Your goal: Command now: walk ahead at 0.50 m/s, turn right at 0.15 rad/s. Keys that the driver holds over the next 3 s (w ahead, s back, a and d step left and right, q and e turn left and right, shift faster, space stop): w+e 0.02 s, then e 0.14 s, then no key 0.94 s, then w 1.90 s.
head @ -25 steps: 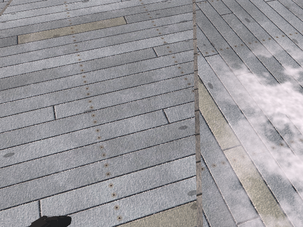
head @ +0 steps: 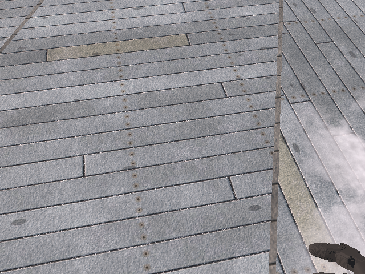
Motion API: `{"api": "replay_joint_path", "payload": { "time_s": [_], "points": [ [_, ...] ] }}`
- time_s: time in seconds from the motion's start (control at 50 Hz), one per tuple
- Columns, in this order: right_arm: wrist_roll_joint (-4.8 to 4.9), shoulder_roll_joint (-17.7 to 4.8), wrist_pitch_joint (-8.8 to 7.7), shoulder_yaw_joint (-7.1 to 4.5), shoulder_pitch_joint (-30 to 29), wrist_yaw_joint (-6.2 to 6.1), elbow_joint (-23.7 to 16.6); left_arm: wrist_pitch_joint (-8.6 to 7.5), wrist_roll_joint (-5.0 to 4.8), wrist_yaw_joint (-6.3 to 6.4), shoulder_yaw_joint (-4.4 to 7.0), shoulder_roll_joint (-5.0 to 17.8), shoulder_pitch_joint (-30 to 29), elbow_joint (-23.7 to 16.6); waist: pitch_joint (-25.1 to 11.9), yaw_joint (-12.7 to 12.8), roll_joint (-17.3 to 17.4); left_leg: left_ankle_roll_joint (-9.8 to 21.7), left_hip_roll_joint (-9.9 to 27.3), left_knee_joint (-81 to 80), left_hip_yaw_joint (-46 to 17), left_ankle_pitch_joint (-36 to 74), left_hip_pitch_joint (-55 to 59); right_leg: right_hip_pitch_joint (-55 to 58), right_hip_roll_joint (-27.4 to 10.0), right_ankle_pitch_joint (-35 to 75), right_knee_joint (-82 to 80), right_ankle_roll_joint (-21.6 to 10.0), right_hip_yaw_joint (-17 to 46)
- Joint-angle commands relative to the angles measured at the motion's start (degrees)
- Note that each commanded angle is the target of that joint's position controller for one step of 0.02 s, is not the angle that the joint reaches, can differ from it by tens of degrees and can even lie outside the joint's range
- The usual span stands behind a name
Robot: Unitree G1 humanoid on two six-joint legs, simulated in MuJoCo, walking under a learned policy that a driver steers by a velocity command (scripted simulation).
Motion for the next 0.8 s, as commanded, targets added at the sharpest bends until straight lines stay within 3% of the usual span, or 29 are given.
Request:
{"api": "replay_joint_path", "payload": {
  "time_s": [0.02,0.04,0.06,0.08,0.1,0.14,0.18,0.24,0.3,0.36,0.38,0.4,0.42,0.44,0.46,0.48,0.5,0.52,0.56,0.6,0.64,0.68,0.7,0.72,0.74,0.76,0.8],
  "points": [
    [0.15,-10.0,0.48,-3.61,21.0,-1.1,1.9,-2.65,-1.96,-0.37,1.3,8.3,-2.0,-6.0,-14.7,-11.5,8.9,13.3,22.2,-12.9,-33.6,-9.3,44.7,-38.4,-1.8,-2.0,31.7,-1.1,5.6],
    [-0.18,-8.5,0.48,-2.94,16.1,-1.19,1.4,-2.47,-1.67,-0.11,1.3,7.9,-5.6,-6.9,-9.0,-9.4,5.5,11.5,20.1,-14.2,-26.0,-0.4,35.4,-36.5,-4.1,2.6,29.3,-0.7,3.9],
    [-0.68,-6.6,0.24,-2.27,12.4,-0.88,1.4,-1.83,-0.59,0.21,1.48,6.9,-6.7,-7.0,-4.4,-7.2,3.5,10.6,17.9,-16.0,-19.8,9.9,27.5,-33.7,-5.1,4.9,26.5,0.0,3.4],
    [-1.11,-6.0,-0.38,-2.18,10.3,-0.68,1.6,-0.87,-0.25,0.48,1.75,6.1,-4.5,-6.5,-3.7,-4.6,6.0,10.3,16.8,-16.7,-14.9,19.4,22.2,-28.8,-6.4,6.1,24.3,0.8,3.8],
    [-1.15,-5.4,-0.82,-2.18,8.6,-0.49,1.8,0.14,-0.3,0.68,1.68,4.9,-2.1,-5.5,-3.4,-3.1,6.1,10.0,15.7,-17.3,-10.9,25.9,19.0,-25.4,-6.4,6.4,22.8,1.6,3.6],
    [-1.19,-6.5,-1.13,-2.58,6.0,-0.89,2.5,1.56,-0.34,1.07,1.73,3.4,-1.6,-5.8,-2.4,-1.4,6.1,10.0,15.0,-18.8,-5.0,32.4,15.2,-24.5,-5.5,9.3,20.1,3.0,2.3],
    [-1.06,-7.8,-0.92,-3.02,7.0,-1.71,3.7,1.97,0.47,1.0,1.42,2.0,-4.4,-7.7,-2.5,-1.8,5.5,9.6,14.5,-18.8,-1.1,36.2,15.3,-25.2,-5.7,15.2,13.4,3.3,1.7],
    [-0.82,-8.4,0.17,-3.03,7.8,-2.63,5.3,1.5,0.84,-0.02,0.77,0.4,-8.8,-9.2,-3.9,-3.5,4.9,8.9,12.4,-18.7,3.1,34.7,16.2,-20.6,-4.8,24.9,1.4,2.3,-0.4],
    [0.06,-9.6,1.26,-3.21,9.8,-2.77,7.3,1.37,1.01,-0.88,0.92,1.3,-13.1,-11.0,-4.3,-5.1,4.6,8.7,13.6,-16.7,2.4,32.4,21.0,-19.7,-3.8,26.2,-5.7,1.4,-1.0],
    [1.23,-10.6,2.32,-3.52,9.5,-2.78,8.8,1.28,1.42,-1.33,1.49,2.8,-14.2,-12.1,-4.0,-4.4,5.3,7.5,15.0,-11.2,0.3,30.3,23.9,-18.3,-2.8,21.9,-10.9,-0.6,-1.6],
    [1.73,-10.4,2.63,-3.44,8.7,-2.88,9.1,1.16,1.57,-1.36,1.77,3.1,-12.5,-11.6,-4.4,-3.0,4.8,6.2,14.0,-7.7,0.5,28.5,23.6,-14.8,-1.8,24.5,-15.6,-1.7,-2.7],
    [1.55,-9.4,2.66,-3.14,10.8,-2.86,10.0,1.01,1.86,-0.95,2.53,5.0,-10.4,-10.9,-6.0,-2.4,2.8,3.8,11.0,-2.6,1.3,25.9,22.7,-8.7,-1.1,33.4,-20.1,-3.2,-2.4],
    [-0.17,-7.4,2.17,-2.36,12.6,-2.83,9.7,1.01,2.3,-0.16,3.6,9.5,-7.3,-10.9,-10.9,-2.4,-3.0,0.2,7.0,6.3,4.1,15.1,17.5,1.6,-8.4,59.7,-17.4,-5.9,4.7],
    [-1.28,-3.1,1.78,-0.61,18.6,-2.21,10.1,1.43,3.27,0.43,3.0,9.7,-7.5,-11.1,-16.6,-4.9,-12.3,-3.8,1.3,18.0,3.2,-13.9,5.2,14.3,-19.8,71.8,-15.2,-16.7,17.7],
    [-0.71,-4.6,2.66,-0.75,15.1,-1.88,10.5,1.72,2.44,0.36,1.38,3.5,-7.0,-10.7,-19.4,-2.4,-10.9,-5.3,1.8,24.0,-3.3,-32.1,3.2,12.7,-21.8,65.6,-18.0,-19.5,21.0],
    [0.52,-6.9,3.57,-1.38,12.7,-1.74,9.8,1.62,2.05,-0.1,0.73,2.6,-9.0,-10.5,-16.2,-2.6,-8.3,-5.3,3.2,26.3,-5.3,-33.3,1.6,9.2,-19.5,57.1,-19.5,-17.8,18.5],
    [0.86,-6.6,4.57,-1.52,11.3,-2.28,10.1,1.6,1.98,-0.35,1.0,3.4,-11.6,-10.5,-13.2,-3.4,-5.3,-5.3,3.9,25.9,-5.2,-31.8,0.0,5.9,-17.6,48.8,-20.7,-15.5,16.8],
    [0.43,-7.1,5.57,-1.8,10.9,-2.91,10.4,1.78,1.61,-0.43,1.29,4.4,-15.0,-10.9,-9.7,-4.3,-4.2,-5.7,4.5,22.4,-5.1,-28.9,0.6,0.5,-16.4,40.9,-23.0,-13.8,15.1],
    [0.18,-6.6,6.95,-1.92,11.5,-3.75,11.3,2.29,2.13,0.07,1.77,5.4,-18.2,-10.8,-7.7,-5.7,-6.6,-6.3,3.9,17.6,-3.9,-22.5,6.3,-7.4,-14.2,31.6,-25.9,-12.3,13.0],
    [0.12,-5.4,7.19,-1.74,13.5,-4.06,12.9,2.49,2.36,0.45,1.66,4.4,-19.4,-10.2,-8.4,-6.1,-7.1,-6.0,3.2,12.8,-3.0,-16.8,11.6,-10.5,-12.5,26.2,-27.0,-11.5,10.3],
    [-0.08,-4.4,7.1,-1.6,13.7,-3.92,13.9,2.61,1.84,0.76,1.37,3.4,-20.0,-9.2,-8.3,-6.5,-6.9,-5.2,2.6,5.6,-1.9,-9.9,15.7,-11.8,-11.0,18.6,-26.8,-10.1,8.4],
    [-1.16,-4.1,6.92,-1.47,13.8,-3.5,14.6,2.79,1.27,0.84,0.9,1.9,-18.7,-7.5,-6.9,-6.8,-5.8,-3.5,2.0,-3.2,-1.0,-2.9,20.4,-14.2,-8.3,5.7,-26.4,-6.2,6.6],
    [-1.87,-5.6,6.8,-1.56,12.9,-3.46,14.1,2.76,1.57,0.77,0.63,1.1,-17.3,-6.5,-4.8,-5.9,-3.6,-2.0,4.9,-6.0,-4.2,-2.6,20.3,-15.7,-6.5,0.5,-25.3,-3.3,5.7],
    [-1.24,-9.1,6.76,-2.23,11.1,-3.76,13.7,2.77,1.95,0.68,0.89,1.5,-15.8,-6.4,-1.6,-3.2,1.7,0.1,7.2,-7.7,-6.3,-11.1,14.6,-14.8,-3.4,0.2,-23.9,-1.1,2.9],
    [-0.91,-7.7,6.36,-2.05,9.9,-3.68,14.3,2.79,2.06,0.92,0.83,1.1,-17.0,-6.2,0.0,-3.2,5.9,0.9,6.7,-10.9,-7.2,-22.1,6.1,-8.4,-1.4,5.6,-21.5,0.5,0.1],
    [-1.2,-5.8,5.66,-1.41,8.4,-3.65,14.2,2.77,1.96,1.22,1.0,1.4,-17.8,-5.8,1.0,-3.0,6.8,-0.1,6.3,-13.3,-7.4,-24.1,2.7,-4.4,-1.5,10.1,-19.2,0.7,-0.1],
    [-1.22,-5.2,4.37,-1.08,7.3,-3.62,14.7,2.91,1.81,1.72,1.24,1.6,-16.9,-4.4,1.1,-2.7,7.1,-2.0,5.7,-13.4,-6.6,-19.0,3.2,-2.4,-1.9,15.1,-18.0,-0.4,0.1]
  ]
}}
